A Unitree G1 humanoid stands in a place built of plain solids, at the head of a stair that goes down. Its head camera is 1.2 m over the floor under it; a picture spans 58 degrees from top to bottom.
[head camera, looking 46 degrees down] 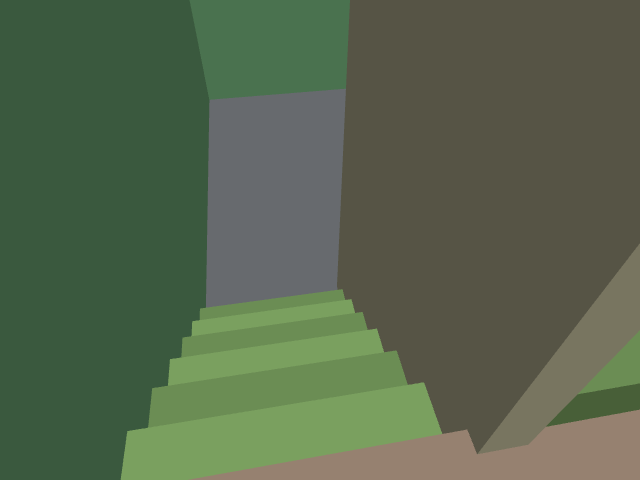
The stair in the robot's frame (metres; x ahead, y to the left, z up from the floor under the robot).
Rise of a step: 0.20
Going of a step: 0.24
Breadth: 0.98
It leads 10 degrees to the left of straight ahead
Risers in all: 7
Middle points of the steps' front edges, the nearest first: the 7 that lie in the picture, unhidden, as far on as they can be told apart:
0.36 0.09 0.00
0.60 0.13 -0.20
0.83 0.17 -0.41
1.07 0.21 -0.61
1.31 0.25 -0.81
1.54 0.29 -1.02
1.78 0.33 -1.22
